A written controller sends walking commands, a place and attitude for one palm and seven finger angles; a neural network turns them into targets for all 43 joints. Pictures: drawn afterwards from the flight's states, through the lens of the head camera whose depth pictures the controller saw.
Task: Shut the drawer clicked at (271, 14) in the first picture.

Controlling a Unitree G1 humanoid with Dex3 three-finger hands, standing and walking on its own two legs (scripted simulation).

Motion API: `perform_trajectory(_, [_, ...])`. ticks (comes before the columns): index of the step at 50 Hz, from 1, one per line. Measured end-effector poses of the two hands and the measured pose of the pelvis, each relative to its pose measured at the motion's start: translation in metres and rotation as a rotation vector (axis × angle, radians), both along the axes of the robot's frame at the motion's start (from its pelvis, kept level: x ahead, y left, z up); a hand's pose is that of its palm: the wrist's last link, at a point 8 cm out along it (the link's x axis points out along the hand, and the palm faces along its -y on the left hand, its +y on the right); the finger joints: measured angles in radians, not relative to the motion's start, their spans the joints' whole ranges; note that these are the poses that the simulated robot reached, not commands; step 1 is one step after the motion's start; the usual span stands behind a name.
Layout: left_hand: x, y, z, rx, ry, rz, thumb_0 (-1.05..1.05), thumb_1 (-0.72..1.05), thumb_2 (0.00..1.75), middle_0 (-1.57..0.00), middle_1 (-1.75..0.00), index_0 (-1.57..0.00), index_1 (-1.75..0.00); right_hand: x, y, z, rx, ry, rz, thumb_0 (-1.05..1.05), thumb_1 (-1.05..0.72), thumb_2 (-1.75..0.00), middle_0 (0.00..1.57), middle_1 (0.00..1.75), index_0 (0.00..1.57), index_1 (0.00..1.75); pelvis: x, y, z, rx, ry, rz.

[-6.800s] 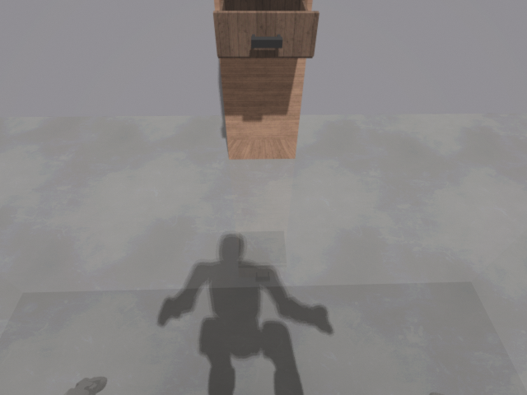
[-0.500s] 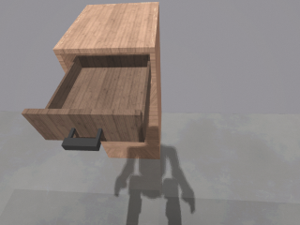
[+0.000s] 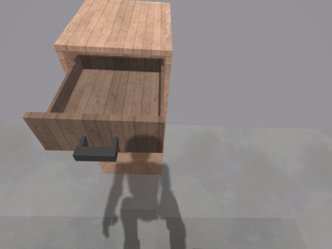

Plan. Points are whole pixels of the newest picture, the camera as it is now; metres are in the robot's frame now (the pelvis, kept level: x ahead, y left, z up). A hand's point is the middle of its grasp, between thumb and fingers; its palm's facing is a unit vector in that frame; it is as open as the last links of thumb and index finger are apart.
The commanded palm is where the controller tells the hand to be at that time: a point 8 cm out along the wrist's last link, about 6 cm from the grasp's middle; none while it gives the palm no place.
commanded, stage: look again from close up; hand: left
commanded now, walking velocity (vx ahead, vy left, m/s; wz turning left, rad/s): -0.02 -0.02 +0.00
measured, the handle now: (97, 146) +0.35 +0.20 +0.03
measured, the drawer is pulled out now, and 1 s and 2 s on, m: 0.30 0.30 0.30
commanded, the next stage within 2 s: raise the hand and make a fist in 0.64 s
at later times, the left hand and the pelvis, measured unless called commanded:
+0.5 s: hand out of the picture +0.11 +0.12 -0.19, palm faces +0.07 -0.98 -0.21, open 7.2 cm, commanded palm none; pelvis +0.05 -0.06 -0.02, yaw +1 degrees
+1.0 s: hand (114, 200) +0.23 +0.13 +0.00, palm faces +0.17 -0.98 -0.02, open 7.0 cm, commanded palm +0.14 +0.18 -0.04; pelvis +0.01 -0.03 -0.03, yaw +1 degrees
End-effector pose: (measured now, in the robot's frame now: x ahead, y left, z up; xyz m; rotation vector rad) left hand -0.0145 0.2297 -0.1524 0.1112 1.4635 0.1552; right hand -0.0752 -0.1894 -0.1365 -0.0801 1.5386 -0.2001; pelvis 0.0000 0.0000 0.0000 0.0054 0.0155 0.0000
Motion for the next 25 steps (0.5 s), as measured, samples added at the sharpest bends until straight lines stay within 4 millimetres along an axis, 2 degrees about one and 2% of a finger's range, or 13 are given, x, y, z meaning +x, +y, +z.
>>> perform_trajectory(6, [0.048,-0.020,0.001,0.038,-0.054,-0.067,0.01,0.93,0.89,-0.20,-0.30,-0.20,-0.30,-0.012,-0.012,-0.012,0.047,0.080,-0.048,0.01,-0.90,-0.90,0.20,0.30,0.20,0.30,0.010,-0.022,-0.008,0.015,0.004,-0.017])
perform_trajectory(8, [0.065,-0.027,-0.001,0.064,-0.088,-0.103,0.01,0.93,0.89,-0.20,-0.30,-0.20,-0.30,-0.006,-0.025,-0.023,0.058,0.083,-0.062,0.01,-0.90,-0.90,0.20,0.30,0.20,0.30,0.016,-0.033,-0.016,0.031,0.023,-0.040])
perform_trajectory(10, [0.078,-0.036,0.002,0.080,-0.111,-0.126,0.01,0.93,0.89,-0.20,-0.30,-0.20,-0.30,0.008,-0.040,-0.031,0.054,0.062,-0.062,0.01,-0.90,-0.90,0.20,0.30,0.20,0.30,0.021,-0.040,-0.019,0.013,0.030,-0.034])
perform_trajectory(14, [0.099,-0.054,0.005,0.082,-0.180,-0.115,0.01,0.92,0.89,-0.20,-0.30,-0.20,-0.30,0.055,-0.069,-0.036,0.023,-0.019,-0.026,0.01,-0.91,-0.90,0.20,0.30,0.20,0.30,0.031,-0.050,-0.018,-0.004,0.035,-0.010])
perform_trajectory(18, [0.111,-0.062,0.006,0.079,-0.239,-0.071,0.00,0.93,0.89,-0.20,-0.30,-0.20,-0.30,0.116,-0.093,-0.030,-0.026,-0.149,0.034,0.01,-0.91,-0.90,0.20,0.30,0.20,0.30,0.037,-0.056,-0.016,-0.013,0.017,0.008])
perform_trajectory(22, [0.113,-0.063,0.000,0.058,-0.255,-0.041,0.00,0.93,0.89,-0.20,-0.30,-0.20,-0.30,0.177,-0.104,-0.020,-0.069,-0.292,0.096,0.01,-0.91,-0.90,0.20,0.30,0.20,0.30,0.042,-0.056,-0.018,-0.034,-0.008,0.023])
perform_trajectory(25, [0.109,-0.060,-0.004,0.051,-0.241,-0.018,0.00,0.93,0.89,-0.20,-0.30,-0.20,-0.30,0.209,-0.102,-0.009,-0.082,-0.369,0.130,0.01,-0.91,-0.90,0.20,0.30,0.20,0.30,0.049,-0.056,-0.017,-0.024,-0.022,0.019])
